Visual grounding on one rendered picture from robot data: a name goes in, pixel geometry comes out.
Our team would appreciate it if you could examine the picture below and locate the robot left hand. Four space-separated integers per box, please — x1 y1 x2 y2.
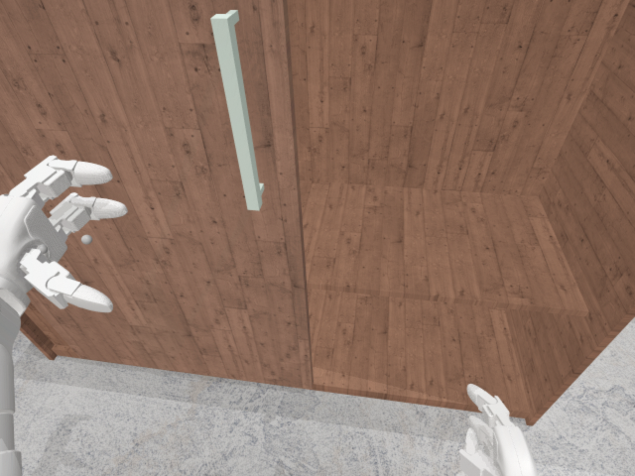
0 156 128 312

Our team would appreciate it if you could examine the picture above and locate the handle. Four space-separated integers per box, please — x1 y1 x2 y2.
210 10 264 210

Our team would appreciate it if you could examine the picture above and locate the robot right hand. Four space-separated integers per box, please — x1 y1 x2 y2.
459 384 538 476

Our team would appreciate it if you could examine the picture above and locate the wardrobe door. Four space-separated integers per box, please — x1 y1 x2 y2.
25 303 69 346
0 0 314 389

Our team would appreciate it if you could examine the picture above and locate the robot left forearm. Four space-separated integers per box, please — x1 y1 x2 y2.
0 274 31 476

